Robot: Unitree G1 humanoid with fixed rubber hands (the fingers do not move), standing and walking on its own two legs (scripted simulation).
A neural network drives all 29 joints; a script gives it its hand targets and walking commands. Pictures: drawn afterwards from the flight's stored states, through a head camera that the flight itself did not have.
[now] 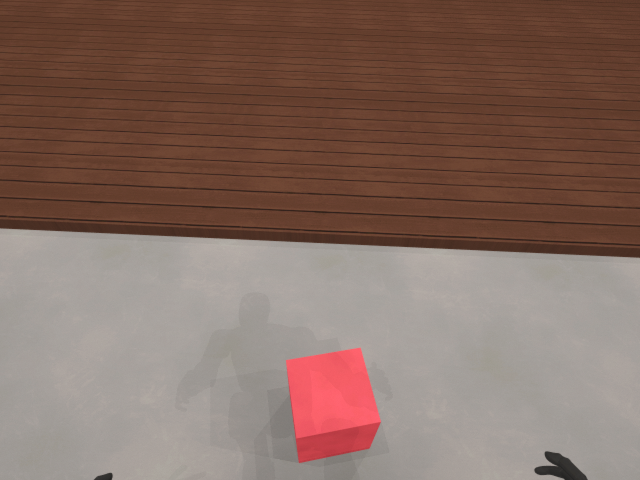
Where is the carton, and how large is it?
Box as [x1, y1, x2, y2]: [286, 348, 380, 462]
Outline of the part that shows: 360,348 286,360 299,462 369,448 380,420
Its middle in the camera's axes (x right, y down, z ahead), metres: +0.02 +0.46 +1.10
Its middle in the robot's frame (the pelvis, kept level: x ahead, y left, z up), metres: +0.43 -0.03 -0.66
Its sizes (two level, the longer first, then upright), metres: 0.210 0.200 0.250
